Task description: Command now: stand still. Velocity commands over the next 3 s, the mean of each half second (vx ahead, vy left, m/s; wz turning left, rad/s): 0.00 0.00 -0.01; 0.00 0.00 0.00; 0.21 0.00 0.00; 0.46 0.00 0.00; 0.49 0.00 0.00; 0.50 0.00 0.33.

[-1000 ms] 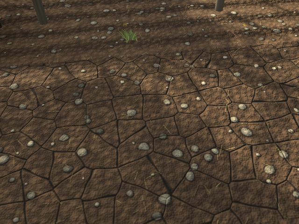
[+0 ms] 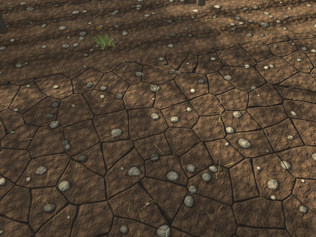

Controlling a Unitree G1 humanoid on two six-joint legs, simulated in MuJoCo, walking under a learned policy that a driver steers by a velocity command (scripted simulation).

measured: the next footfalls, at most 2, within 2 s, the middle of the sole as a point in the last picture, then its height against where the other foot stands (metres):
left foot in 1.94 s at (137, 233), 0.18 m lower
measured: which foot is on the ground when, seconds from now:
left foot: down 0.00-1.00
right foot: down 0.00-1.00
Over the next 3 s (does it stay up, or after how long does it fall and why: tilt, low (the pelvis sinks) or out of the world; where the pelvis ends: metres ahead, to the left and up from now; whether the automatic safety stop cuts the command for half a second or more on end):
stays up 1.02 0.04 -0.20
